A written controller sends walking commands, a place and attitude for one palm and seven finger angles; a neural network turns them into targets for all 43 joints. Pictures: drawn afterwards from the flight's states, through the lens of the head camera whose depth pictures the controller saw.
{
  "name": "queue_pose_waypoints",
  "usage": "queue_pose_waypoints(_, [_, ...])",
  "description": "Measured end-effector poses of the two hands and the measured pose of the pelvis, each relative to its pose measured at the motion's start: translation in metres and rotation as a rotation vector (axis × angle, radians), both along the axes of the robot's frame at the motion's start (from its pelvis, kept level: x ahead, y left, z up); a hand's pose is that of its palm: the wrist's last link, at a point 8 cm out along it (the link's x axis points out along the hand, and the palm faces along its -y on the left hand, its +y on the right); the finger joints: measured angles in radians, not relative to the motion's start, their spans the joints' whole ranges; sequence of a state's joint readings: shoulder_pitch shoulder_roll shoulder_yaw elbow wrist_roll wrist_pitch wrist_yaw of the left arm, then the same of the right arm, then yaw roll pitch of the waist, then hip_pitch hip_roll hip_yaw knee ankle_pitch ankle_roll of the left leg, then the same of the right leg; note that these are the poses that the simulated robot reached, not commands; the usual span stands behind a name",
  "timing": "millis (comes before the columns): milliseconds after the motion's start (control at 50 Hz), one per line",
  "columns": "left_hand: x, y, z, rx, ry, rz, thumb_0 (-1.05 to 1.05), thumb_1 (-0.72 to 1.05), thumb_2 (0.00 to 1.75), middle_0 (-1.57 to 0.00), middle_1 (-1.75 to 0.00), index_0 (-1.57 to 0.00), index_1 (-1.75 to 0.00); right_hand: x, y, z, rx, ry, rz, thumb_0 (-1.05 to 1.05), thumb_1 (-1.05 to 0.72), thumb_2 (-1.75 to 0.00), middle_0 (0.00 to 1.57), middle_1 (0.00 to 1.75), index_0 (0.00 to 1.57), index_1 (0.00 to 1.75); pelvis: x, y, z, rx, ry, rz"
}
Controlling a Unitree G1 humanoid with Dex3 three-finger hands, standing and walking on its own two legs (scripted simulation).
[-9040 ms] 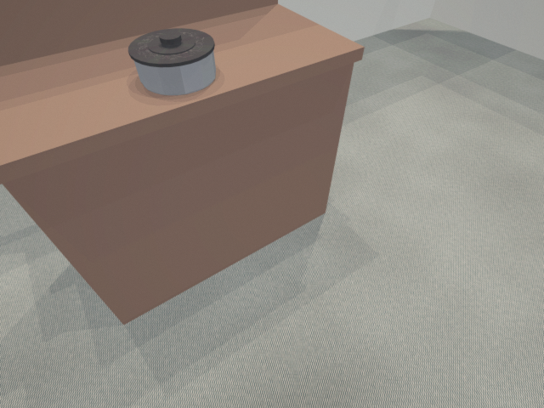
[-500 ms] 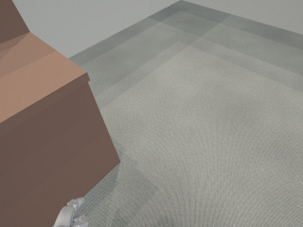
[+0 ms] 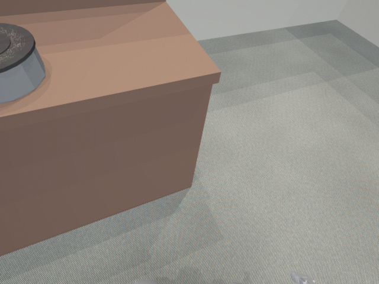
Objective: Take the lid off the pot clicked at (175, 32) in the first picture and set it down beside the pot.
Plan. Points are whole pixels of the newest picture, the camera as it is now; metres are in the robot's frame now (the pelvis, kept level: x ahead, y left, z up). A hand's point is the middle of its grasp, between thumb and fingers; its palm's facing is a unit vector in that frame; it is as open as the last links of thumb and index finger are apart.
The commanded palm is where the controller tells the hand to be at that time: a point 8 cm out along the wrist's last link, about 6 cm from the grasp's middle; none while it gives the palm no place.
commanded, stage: turn to face it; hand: left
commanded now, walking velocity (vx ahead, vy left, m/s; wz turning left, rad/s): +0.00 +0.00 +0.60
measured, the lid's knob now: out of the picture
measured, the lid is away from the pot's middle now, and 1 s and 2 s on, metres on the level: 0.00 0.00 0.00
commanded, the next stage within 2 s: take the last steps up to it in 0.72 s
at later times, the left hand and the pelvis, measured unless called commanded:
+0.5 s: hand out of the picture +0.10 +0.23 -0.13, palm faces +0.26 -0.93 -0.28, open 7.4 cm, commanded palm none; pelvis +0.01 -0.01 +0.02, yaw +16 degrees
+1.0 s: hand out of the picture -0.08 +0.14 -0.14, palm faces +0.51 -0.82 -0.26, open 7.4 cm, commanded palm none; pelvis +0.00 -0.04 +0.02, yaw +27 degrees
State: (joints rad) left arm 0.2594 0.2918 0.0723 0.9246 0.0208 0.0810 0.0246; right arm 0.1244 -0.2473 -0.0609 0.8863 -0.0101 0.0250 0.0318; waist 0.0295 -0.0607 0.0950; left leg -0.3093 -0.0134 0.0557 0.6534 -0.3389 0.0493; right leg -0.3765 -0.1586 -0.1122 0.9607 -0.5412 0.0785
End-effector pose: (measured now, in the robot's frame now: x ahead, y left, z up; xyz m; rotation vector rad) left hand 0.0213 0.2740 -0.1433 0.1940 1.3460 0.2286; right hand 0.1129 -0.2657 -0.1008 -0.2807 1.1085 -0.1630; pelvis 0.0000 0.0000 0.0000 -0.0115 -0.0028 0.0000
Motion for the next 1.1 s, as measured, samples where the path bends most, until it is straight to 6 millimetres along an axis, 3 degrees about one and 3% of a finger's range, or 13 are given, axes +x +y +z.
queue_pose_waypoints(120, [0.007, 0.02, 0.017, -0.006, -0.064, 0.055, 0.01, 0.9, 0.89, -0.2, -0.29, -0.2, -0.29, 0.008, 0.031, 0.013, -0.003, 0.019, 0.064, 0.01, -0.9, -0.89, 0.21, 0.3, 0.2, 0.3, 0.002, 0.016, 0.017, -0.027, 0.001, 0.074])
queue_pose_waypoints(280, [0.029, 0.025, 0.032, 0.011, -0.177, 0.103, 0.01, 0.9, 0.89, -0.2, -0.29, -0.2, -0.29, -0.006, 0.05, 0.006, 0.034, 0.089, 0.102, 0.01, -0.9, -0.89, 0.21, 0.3, 0.21, 0.3, 0.006, 0.02, 0.021, -0.022, -0.003, 0.17])
queue_pose_waypoints(460, [0.05, 0.007, 0.047, 0.046, -0.253, 0.132, 0.01, 0.9, 0.89, -0.2, -0.3, -0.2, -0.29, -0.029, 0.031, -0.011, 0.051, 0.196, 0.112, 0.01, -0.9, -0.89, 0.21, 0.3, 0.21, 0.3, 0.01, 0.001, 0.02, -0.007, 0.002, 0.262])
queue_pose_waypoints(580, [0.05, -0.021, 0.054, 0.083, -0.295, 0.158, 0.0, 0.9, 0.89, -0.2, -0.3, -0.2, -0.29, -0.027, 0.001, -0.03, 0.071, 0.239, 0.134, 0.01, -0.9, -0.89, 0.21, 0.3, 0.21, 0.3, 0.016, -0.027, 0.012, 0.02, 0.007, 0.305])
queue_pose_waypoints(720, [0.003, -0.058, 0.057, 0.089, -0.223, 0.24, 0.0, 0.9, 0.89, -0.2, -0.3, -0.2, -0.29, 0.003, -0.018, -0.035, 0.086, 0.221, 0.198, 0.01, -0.91, -0.89, 0.2, 0.3, 0.2, 0.3, 0.015, -0.047, 0.016, 0.04, -0.011, 0.37])
queue_pose_waypoints(860, [-0.054, -0.084, 0.05, 0.052, -0.139, 0.353, 0.0, 0.9, 0.89, -0.2, -0.3, -0.21, -0.3, 0.031, -0.011, -0.029, 0.075, 0.217, 0.292, 0.01, -0.91, -0.9, 0.2, 0.3, 0.2, 0.3, 0.013, -0.052, 0.021, 0.059, -0.007, 0.427])
queue_pose_waypoints(960, [-0.107, -0.093, 0.041, 0.013, -0.067, 0.451, 0.0, 0.9, 0.89, -0.2, -0.3, -0.21, -0.3, 0.056, 0.019, -0.023, 0.067, 0.188, 0.391, 0.01, -0.91, -0.9, 0.2, 0.3, 0.2, 0.3, 0.006, -0.043, 0.021, 0.051, -0.002, 0.462])
queue_pose_waypoints(1100, [-0.187, -0.085, 0.016, -0.046, 0.071, 0.582, 0.0, 0.9, 0.89, -0.2, -0.3, -0.21, -0.3, 0.089, 0.086, -0.012, 0.064, 0.048, 0.518, 0.01, -0.91, -0.9, 0.2, 0.3, 0.2, 0.3, -0.002, -0.009, 0.009, 0.011, 0.004, 0.505])
